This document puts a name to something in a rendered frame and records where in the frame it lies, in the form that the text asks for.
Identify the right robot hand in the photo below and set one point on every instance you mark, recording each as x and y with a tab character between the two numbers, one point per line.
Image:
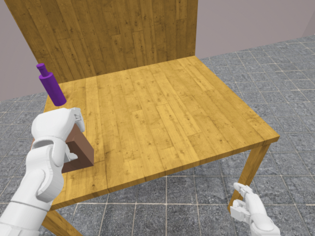
242	211

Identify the robot left forearm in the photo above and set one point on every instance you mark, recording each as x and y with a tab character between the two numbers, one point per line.
41	184

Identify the left robot hand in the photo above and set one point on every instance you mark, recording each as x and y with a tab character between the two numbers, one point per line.
58	123

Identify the robot right forearm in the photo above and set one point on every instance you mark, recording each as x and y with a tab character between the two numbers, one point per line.
262	225

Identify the sponge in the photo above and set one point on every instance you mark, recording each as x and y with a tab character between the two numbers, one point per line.
79	145

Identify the table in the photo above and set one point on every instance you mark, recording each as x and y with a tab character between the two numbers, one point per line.
150	107

